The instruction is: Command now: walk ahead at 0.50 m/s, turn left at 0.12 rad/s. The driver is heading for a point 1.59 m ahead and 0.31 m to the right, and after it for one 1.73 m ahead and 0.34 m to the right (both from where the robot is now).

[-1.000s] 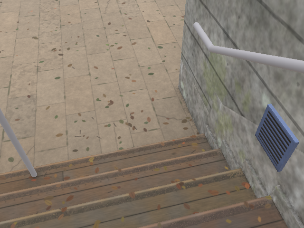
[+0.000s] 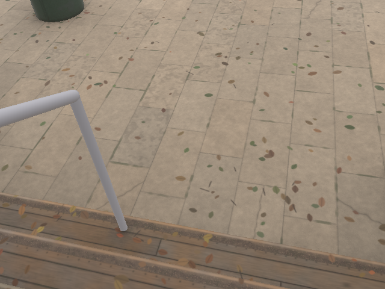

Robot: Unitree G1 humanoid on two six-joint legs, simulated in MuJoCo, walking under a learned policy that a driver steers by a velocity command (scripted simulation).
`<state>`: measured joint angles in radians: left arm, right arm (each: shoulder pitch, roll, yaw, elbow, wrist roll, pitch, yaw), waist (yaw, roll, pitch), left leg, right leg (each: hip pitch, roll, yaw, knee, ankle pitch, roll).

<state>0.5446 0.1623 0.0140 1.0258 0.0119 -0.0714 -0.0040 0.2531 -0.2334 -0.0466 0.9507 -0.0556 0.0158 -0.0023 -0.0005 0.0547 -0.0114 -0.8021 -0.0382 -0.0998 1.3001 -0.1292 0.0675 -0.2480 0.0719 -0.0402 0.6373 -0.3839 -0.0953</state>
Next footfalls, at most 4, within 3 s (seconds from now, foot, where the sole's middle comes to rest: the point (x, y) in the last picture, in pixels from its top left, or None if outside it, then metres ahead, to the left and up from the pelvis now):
0.38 left None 0.36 0.07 -0.92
0.92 right None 0.60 -0.12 -1.09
1.46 left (222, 252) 0.92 -0.04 -1.25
2.04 right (279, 223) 1.18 -0.38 -1.42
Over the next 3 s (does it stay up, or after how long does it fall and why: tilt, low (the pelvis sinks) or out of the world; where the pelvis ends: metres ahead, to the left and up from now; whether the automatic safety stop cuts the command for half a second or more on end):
stays up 1.58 -0.38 -0.65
